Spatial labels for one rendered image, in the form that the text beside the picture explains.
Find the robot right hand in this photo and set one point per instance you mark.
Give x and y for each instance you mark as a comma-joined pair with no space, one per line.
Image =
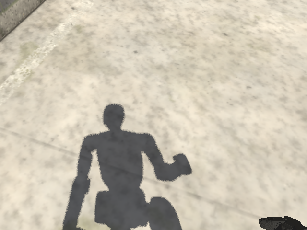
279,223

